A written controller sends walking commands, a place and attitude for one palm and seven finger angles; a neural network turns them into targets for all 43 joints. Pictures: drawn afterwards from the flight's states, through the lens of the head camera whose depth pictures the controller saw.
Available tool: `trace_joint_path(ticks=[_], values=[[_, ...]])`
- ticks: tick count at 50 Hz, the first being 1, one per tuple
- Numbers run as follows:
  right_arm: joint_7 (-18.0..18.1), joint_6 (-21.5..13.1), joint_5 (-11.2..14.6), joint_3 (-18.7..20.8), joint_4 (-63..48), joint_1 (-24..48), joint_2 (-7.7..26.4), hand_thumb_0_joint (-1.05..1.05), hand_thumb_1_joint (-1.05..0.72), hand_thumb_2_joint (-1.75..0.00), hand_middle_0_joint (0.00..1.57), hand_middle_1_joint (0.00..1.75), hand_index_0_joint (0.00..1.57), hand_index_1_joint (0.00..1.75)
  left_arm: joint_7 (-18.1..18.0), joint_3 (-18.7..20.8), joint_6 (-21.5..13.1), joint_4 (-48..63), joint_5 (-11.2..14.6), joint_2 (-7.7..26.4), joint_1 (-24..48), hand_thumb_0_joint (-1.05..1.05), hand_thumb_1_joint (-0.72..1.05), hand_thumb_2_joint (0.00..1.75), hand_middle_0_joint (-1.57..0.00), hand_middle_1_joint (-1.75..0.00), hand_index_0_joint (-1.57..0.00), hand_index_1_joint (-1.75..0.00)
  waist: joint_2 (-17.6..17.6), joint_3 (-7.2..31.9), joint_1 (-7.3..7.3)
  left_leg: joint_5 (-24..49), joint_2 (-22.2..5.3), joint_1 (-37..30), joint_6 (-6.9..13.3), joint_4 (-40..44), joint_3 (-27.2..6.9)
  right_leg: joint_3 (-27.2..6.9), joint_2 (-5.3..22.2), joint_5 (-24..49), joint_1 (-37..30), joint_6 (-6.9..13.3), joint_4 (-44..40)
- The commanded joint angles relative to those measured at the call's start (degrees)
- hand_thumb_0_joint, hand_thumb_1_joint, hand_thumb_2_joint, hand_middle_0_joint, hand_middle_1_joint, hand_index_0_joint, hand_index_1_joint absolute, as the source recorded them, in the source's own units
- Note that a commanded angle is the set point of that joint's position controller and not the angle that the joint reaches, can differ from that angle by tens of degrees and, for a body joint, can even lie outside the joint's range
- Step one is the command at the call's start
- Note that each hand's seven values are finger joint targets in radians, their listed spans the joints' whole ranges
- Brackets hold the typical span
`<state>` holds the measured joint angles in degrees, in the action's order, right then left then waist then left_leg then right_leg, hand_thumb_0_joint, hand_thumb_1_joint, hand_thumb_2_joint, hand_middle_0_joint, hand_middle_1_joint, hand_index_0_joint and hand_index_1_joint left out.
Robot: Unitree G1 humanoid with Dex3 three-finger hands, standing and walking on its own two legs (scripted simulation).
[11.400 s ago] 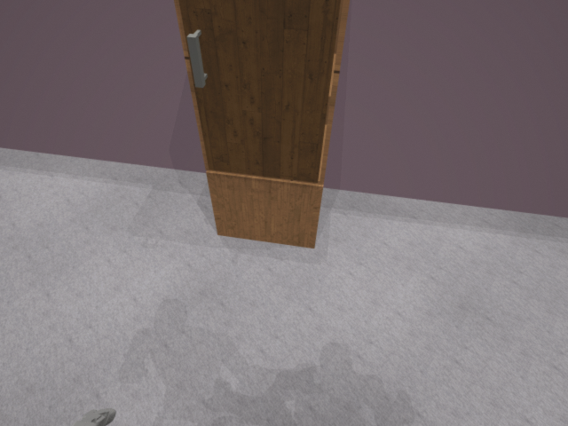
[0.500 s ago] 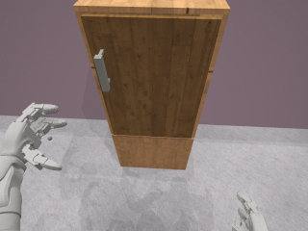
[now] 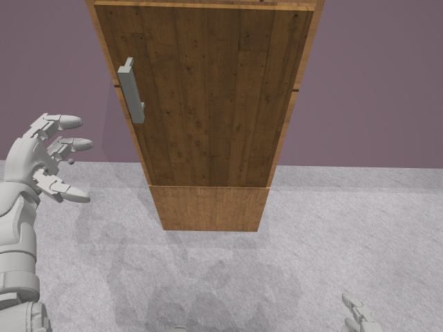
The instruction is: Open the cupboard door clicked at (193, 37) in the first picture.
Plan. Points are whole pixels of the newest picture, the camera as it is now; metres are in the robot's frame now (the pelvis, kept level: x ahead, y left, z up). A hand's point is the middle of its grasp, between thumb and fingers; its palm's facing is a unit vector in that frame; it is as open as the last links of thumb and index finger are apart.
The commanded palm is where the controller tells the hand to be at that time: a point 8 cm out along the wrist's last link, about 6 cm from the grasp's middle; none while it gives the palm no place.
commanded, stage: move the hooked fingers beside the handle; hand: left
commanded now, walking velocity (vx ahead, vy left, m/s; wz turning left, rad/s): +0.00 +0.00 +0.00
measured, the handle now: (134, 91) +0.59 +0.22 +0.10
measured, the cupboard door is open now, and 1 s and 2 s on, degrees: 0 0 0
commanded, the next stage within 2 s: none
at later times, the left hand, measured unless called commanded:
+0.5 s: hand (80, 134) +0.43 +0.28 +0.12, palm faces +0.02 -1.00 +0.00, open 14.0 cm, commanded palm +0.41 +0.33 +0.11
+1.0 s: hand (97, 105) +0.51 +0.28 +0.12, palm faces +0.02 -1.00 -0.03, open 14.0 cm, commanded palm +0.50 +0.32 +0.10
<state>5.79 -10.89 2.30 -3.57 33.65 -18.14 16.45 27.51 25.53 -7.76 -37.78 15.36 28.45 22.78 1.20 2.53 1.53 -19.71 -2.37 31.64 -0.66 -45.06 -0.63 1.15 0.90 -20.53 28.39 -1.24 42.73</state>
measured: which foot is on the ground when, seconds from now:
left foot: down 0.00-1.00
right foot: down 0.00-1.00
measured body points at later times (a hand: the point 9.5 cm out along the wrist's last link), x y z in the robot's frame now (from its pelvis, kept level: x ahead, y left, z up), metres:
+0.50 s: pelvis +0.00 +0.00 -0.01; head +0.06 +0.01 +0.43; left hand +0.42 +0.33 +0.12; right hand +0.07 -0.28 -0.11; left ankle +0.03 +0.12 -0.71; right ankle +0.01 -0.14 -0.71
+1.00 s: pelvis +0.00 +0.01 -0.02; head +0.12 +0.03 +0.41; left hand +0.51 +0.33 +0.12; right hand -0.01 -0.27 -0.12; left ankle +0.03 +0.12 -0.71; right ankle +0.01 -0.14 -0.71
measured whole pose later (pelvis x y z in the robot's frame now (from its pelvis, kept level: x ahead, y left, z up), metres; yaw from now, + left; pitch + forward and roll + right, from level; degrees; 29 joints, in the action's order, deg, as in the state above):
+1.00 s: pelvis +0.00 +0.01 -0.02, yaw -2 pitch +18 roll -4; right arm 4.0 -0.4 0.6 -3.9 35.2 -24.2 17.2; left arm 26.7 30.0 -13.9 -74.1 3.2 47.4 58.7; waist 0.8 3.2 10.9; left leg -22.1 -4.0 50.1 -0.2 -53.8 -1.2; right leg 1.2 -0.8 -21.2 45.8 -1.7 48.8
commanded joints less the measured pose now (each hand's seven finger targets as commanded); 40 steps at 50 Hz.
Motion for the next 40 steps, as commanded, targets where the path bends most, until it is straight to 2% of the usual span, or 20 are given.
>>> trace_joint_path(ticks=[1, 2, 5, 7, 10, 12, 14, 16, 18, 21, 23, 26, 30, 31, 33, 34, 35, 36, 39, 40], values=[[-0.07, -1.77, -0.13, 4.18, -7.65, -0.3, 8.8, 0.0, -0.9, -0.9, 0.2, 0.3, 0.2, 0.3, 0.15, 6.8, -5.37, 11.92, 2.11, 18.81, 17.11, 0.0, -0.5, 0.3, -0.3, -1.2, -0.3, -1.2, 2.62, 18.56, -1.29, 14.19, 2.02, -10.43, 1.56, 6.25, -0.36, 1.21, -3.09, 16.19, -5.43, 2.63, -4.3], [-0.17, -1.49, -0.03, 4.03, -7.65, -0.28, 8.65, 0.0, -0.9, -0.9, 0.2, 0.3, 0.2, 0.3, 0.46, 4.8, -5.32, 10.9, 2.21, 16.59, 18.53, 0.0, -0.5, 0.3, -0.3, -1.2, -0.3, -1.2, 3.95, 17.17, -0.66, 12.84, 2.21, -10.07, 1.54, 6.36, -0.15, 1.18, -3.08, 15.25, -4.17, 2.58, -4.42], [0.3, -0.52, 0.15, 4.19, -6.17, -1.62, 9.4, 0.0, -0.9, -0.9, 0.2, 0.3, 0.2, 0.3, 0.75, 5.04, -5.13, 5.31, 1.83, 18.45, 24.54, 0.0, -0.5, 0.3, -0.3, -1.2, -0.3, -1.2, 0.8, 12.96, 1.17, 8.32, 2.13, -7.02, 1.92, 6.19, -0.25, 0.85, -3.11, 10.74, -1.21, 2.32, -5.33], [0.39, -0.08, -0.04, 4.2, -5.59, -2.35, 9.61, 0.0, -0.9, -0.9, 0.2, 0.3, 0.2, 0.3, 1.12, 4.79, -5.29, 2.74, 0.65, 19.89, 28.17, 0.0, -0.5, 0.3, -0.3, -1.2, -0.3, -1.2, 3.55, 14.08, 1.45, 7.69, 2.23, -6.84, 1.86, 5.94, -0.28, 0.49, -2.76, 9.94, -0.71, 2.37, -5.11], [0.4, 0.47, -0.34, 4.53, -5.39, -3.44, 9.64, 0.0, -0.9, -0.9, 0.2, 0.3, 0.2, 0.3, 1.57, 5.39, -7.41, 3.63, 0.0, 21.88, 30.94, 0.0, -0.5, 0.3, -0.3, -1.2, -0.3, -1.2, 4.98, 19.05, 1.28, 10.42, 2.3, -8.62, 2.06, 4.51, -0.2, -0.02, -2.96, 12.26, -1.76, 2.6, -4.08], [0.31, 0.77, -0.38, 4.42, -4.93, -3.76, 9.46, 0.0, -0.9, -0.9, 0.2, 0.3, 0.2, 0.3, 1.9, 3.73, -8.66, 3.41, -0.39, 20.96, 34.04, 0.0, -0.5, 0.3, -0.3, -1.2, -0.3, -1.2, 7.18, 21.21, 1.91, 11.5, 2.18, -10.07, 1.86, 4.01, -0.39, 0.21, -3.03, 13.28, -0.96, 2.62, -3.56], [0.29, 1.34, -0.4, 4.51, -4.09, -4.66, 9.85, 0.0, -0.9, -0.9, 0.2, 0.3, 0.2, 0.3, 2.21, 4.81, -9.02, -1.77, -0.11, 21.94, 34.37, 0.0, -0.5, 0.3, -0.3, -1.2, -0.3, -1.2, 3.56, 19.72, 2.36, 10.68, 1.89, -8.21, 1.97, 3.6, -0.54, 0.45, -3.25, 12.77, 0.02, 2.41, -3.49], [0.32, 1.92, -0.29, 4.35, -3.8, -4.91, 10.05, 0.0, -0.9, -0.9, 0.2, 0.3, 0.2, 0.3, 2.8, 5.18, -8.84, -5.56, -0.05, 23.03, 36.11, 0.0, -0.5, 0.3, -0.3, -1.2, -0.3, -1.2, 2.29, 18.66, 2.68, 9.37, 1.95, -5.71, 2.23, 3.28, -0.2, -0.1, -3.1, 12.28, -0.04, 2.19, -3.49], [0.2, 2.5, -0.33, 4.32, -3.61, -5.35, 10.22, 0.0, -0.9, -0.9, 0.2, 0.3, 0.2, 0.3, 3.09, 4.89, -8.2, -10.0, -1.09, 23.76, 37.48, 0.0, -0.5, 0.3, -0.3, -1.2, -0.3, -1.2, 2.95, 17.34, 2.64, 7.88, 1.97, -4.02, 2.14, 3.31, -0.36, 0.12, -2.89, 10.71, 1.33, 2.25, -3.19], [-0.14, 3.58, -0.54, 4.45, -3.87, -6.36, 10.58, 0.0, -0.9, -0.9, 0.2, 0.3, 0.2, 0.3, 2.85, 7.06, -8.26, -12.71, -2.84, 28.29, 38.65, 0.0, -0.5, 0.3, -0.3, -1.2, -0.3, -1.2, 3.67, 18.94, 2.15, 9.13, 1.99, -2.23, 2.31, 2.29, -0.08, -0.43, -2.79, 12.06, 0.75, 2.18, -2.29], [-0.49, 4.08, -0.74, 4.59, -4.25, -6.88, 10.3, 0.0, -0.9, -0.9, 0.2, 0.3, 0.2, 0.3, 2.59, 5.61, -9.25, -11.59, -3.52, 27.03, 40.87, 0.0, -0.5, 0.3, -0.3, -1.2, -0.3, -1.2, 5.42, 20.94, 2.72, 9.83, 1.96, -3.62, 2.26, 1.85, -0.03, -0.16, -3.02, 12.47, 1.84, 2.2, -1.7], [-0.58, 4.98, -0.77, 4.62, -3.71, -7.97, 10.64, 0.0, -0.9, -0.9, 0.2, 0.3, 0.2, 0.3, 2.39, 6.68, -11.03, -12.62, -3.67, 29.51, 45.51, 0.0, -0.5, 0.3, -0.3, -1.2, -0.3, -1.2, 4.04, 21.68, 4.04, 9.89, 1.56, -2.81, 2.44, 0.88, -0.28, -0.3, -3.47, 12.42, 2.74, 2.0, -1.23], [-0.48, 5.92, -0.96, 4.71, -3.08, -9.3, 10.95, 0.0, -0.9, -0.9, 0.2, 0.3, 0.2, 0.3, 3.06, 6.53, -11.85, -14.27, -4.02, 30.41, 48.88, 0.0, -0.5, 0.3, -0.3, -1.2, -0.3, -1.2, 6.08, 24.09, 4.79, 10.59, 1.46, -3.67, 2.52, -0.06, -0.57, -0.22, -3.74, 12.52, 4.12, 2.25, -0.4], [-0.49, 6.16, -0.88, 4.68, -2.7, -9.46, 10.93, 0.0, -0.9, -0.9, 0.2, 0.3, 0.2, 0.3, 3.08, 5.84, -11.54, -15.49, -4.82, 30.62, 49.88, 0.0, -0.5, 0.3, -0.3, -1.2, -0.3, -1.2, 7.87, 23.75, 5.05, 10.14, 1.31, -4.03, 2.28, 0.03, -0.89, 0.02, -3.63, 11.64, 5.78, 2.19, -0.39], [-0.58, 6.52, -1.0, 4.67, -1.96, -10.24, 10.92, 0.0, -0.9, -0.9, 0.2, 0.3, 0.2, 0.3, 2.81, 3.68, -10.79, -17.32, -5.57, 28.63, 51.67, 0.0, -0.5, 0.3, -0.3, -1.2, -0.3, -1.2, 7.83, 22.28, 6.24, 8.79, 1.05, -4.35, 2.24, 0.17, -1.37, 0.57, -3.65, 9.58, 8.53, 2.02, -0.75], [-0.6, 6.73, -1.08, 4.71, -1.95, -10.71, 11.16, 0.0, -0.9, -0.9, 0.2, 0.3, 0.2, 0.3, 2.57, 4.61, -10.47, -18.1, -6.04, 30.02, 51.09, 0.0, -0.5, 0.3, -0.3, -1.2, -0.3, -1.2, 8.41, 22.32, 5.81, 8.61, 1.0, -4.05, 2.18, 0.27, -1.59, 0.62, -3.57, 9.01, 8.84, 2.16, -0.79], [-0.56, 6.88, -1.2, 4.56, -1.88, -11.0, 11.15, 0.0, -0.9, -0.9, 0.2, 0.3, 0.2, 0.3, 2.38, 4.03, -10.41, -18.05, -5.9, 29.55, 52.42, 0.0, -0.5, 0.3, -0.3, -1.2, -0.3, -1.2, 7.81, 22.41, 6.4, 9.62, 0.99, -4.37, 2.33, 0.12, -1.73, 0.84, -3.82, 9.57, 8.98, 2.29, -0.54], [-0.64, 7.16, -1.23, 4.71, -1.68, -11.6, 11.42, 0.0, -0.9, -0.9, 0.2, 0.3, 0.2, 0.3, 2.18, 5.32, -10.04, -19.18, -6.07, 31.07, 52.17, 0.0, -0.5, 0.3, -0.3, -1.2, -0.3, -1.2, 6.56, 24.06, 6.13, 9.68, 0.84, -4.33, 2.27, -0.05, -1.79, 0.78, -3.76, 9.75, 8.39, 2.04, -0.5], [-0.76, 7.75, -1.36, 4.47, -1.45, -12.3, 11.3, 0.0, -0.9, -0.9, 0.2, 0.3, 0.2, 0.3, 1.46, 3.99, -9.64, -20.17, -7.02, 30.7, 55.36, 0.0, -0.5, 0.3, -0.3, -1.2, -0.3, -1.2, 8.33, 22.99, 7.08, 9.36, 0.83, -3.6, 2.25, -0.2, -1.81, 0.81, -3.63, 9.12, 9.91, 1.99, -0.63], [-0.73, 7.85, -1.54, 4.5, -1.2, -12.81, 11.35, 0.0, -0.9, -0.9, 0.2, 0.3, 0.2, 0.3, 1.05, 4.76, -10.09, -19.76, -7.11, 31.73, 56.87, 0.0, -0.5, 0.3, -0.3, -1.2, -0.3, -1.2, 7.6, 23.72, 7.33, 10.7, 0.69, -4.12, 2.32, -0.58, -2.12, 0.98, -3.85, 9.94, 9.88, 2.15, -0.18]])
